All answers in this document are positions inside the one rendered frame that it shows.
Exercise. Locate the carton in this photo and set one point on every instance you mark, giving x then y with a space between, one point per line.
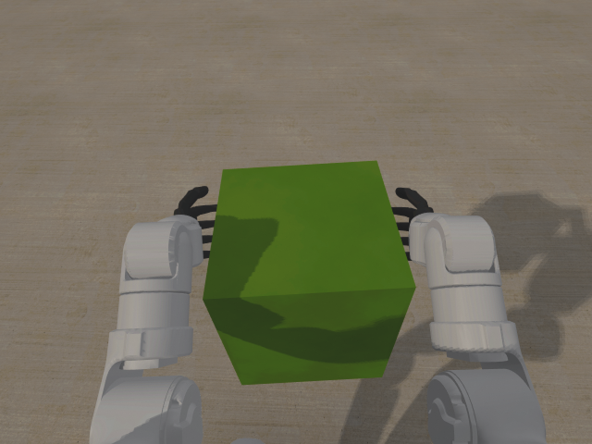
307 278

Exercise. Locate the robot right upper arm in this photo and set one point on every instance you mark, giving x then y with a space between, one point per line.
482 406

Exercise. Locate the right robot forearm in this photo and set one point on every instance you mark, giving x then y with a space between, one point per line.
463 273

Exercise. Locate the robot left hand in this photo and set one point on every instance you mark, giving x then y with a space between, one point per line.
185 208

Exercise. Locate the robot right hand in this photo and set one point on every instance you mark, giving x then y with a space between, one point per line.
416 200

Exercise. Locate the robot left upper arm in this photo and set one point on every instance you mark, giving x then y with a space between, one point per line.
149 410

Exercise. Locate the left robot forearm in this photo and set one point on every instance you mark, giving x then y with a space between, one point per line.
153 312

